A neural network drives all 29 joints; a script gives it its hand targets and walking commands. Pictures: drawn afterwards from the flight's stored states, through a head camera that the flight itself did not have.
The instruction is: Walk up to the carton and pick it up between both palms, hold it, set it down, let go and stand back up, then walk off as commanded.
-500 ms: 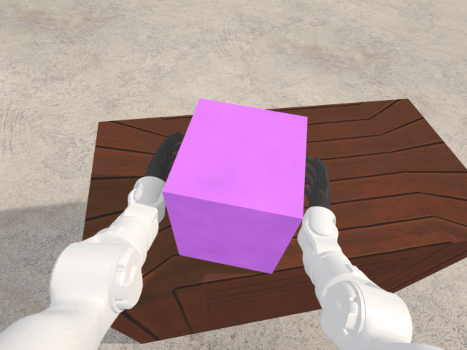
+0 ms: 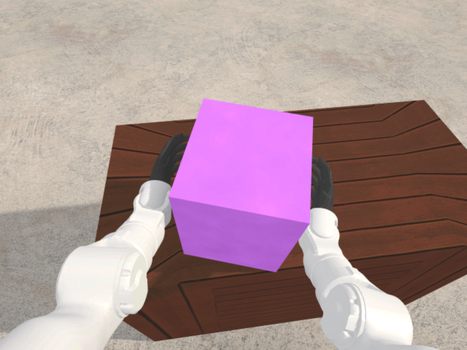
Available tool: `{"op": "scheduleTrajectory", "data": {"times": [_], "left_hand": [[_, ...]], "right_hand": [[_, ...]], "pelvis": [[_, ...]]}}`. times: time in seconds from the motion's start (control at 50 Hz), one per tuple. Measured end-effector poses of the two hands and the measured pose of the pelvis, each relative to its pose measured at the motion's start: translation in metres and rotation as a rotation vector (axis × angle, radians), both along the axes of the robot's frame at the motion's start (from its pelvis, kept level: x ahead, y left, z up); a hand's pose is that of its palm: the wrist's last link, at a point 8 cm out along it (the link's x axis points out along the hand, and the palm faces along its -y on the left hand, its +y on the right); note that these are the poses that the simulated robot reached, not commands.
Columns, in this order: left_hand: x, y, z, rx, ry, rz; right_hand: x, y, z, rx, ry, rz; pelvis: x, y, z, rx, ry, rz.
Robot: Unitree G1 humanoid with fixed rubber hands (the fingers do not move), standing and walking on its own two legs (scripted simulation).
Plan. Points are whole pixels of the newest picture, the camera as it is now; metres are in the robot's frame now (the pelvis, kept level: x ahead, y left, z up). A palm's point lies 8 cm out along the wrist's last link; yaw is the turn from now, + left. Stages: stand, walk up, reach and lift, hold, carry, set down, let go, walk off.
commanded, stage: reach and lift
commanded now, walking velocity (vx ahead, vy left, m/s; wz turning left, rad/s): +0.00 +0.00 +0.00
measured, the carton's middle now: (242, 191) +0.41 -0.06 +0.01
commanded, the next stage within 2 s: none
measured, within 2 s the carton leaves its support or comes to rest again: neither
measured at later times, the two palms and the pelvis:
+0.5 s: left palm (161, 161) +0.42 +0.08 +0.11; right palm (331, 177) +0.37 -0.21 +0.08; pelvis +0.00 -0.01 +0.00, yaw +0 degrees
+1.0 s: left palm (141, 150) +0.39 +0.09 +0.17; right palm (338, 159) +0.36 -0.20 +0.15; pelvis -0.02 -0.03 +0.01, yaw +0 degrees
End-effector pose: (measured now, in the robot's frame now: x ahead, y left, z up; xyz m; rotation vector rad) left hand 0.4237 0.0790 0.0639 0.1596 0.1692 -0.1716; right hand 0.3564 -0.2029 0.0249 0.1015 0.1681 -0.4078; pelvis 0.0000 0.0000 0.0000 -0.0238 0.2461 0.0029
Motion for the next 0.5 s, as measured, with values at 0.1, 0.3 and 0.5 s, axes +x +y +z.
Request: {"op": "scheduleTrajectory", "data": {"times": [0.1,0.3,0.5], "left_hand": [[-0.003,-0.003,0.004,-0.006,0.003,0.017],[-0.001,-0.005,0.020,-0.013,-0.008,0.035],[-0.002,-0.004,0.042,-0.030,-0.024,0.050]], "right_hand": [[0.001,-0.003,0.004,-0.004,0.013,0.009],[0.008,-0.007,0.027,-0.033,0.012,0.029],[0.012,-0.008,0.060,-0.055,0.001,0.046]], "pelvis": [[-0.002,-0.003,0.001,0.004,-0.003,0.000],[-0.002,-0.005,0.001,0.007,-0.003,0.000],[-0.005,-0.008,0.002,0.011,-0.020,0.000]]}}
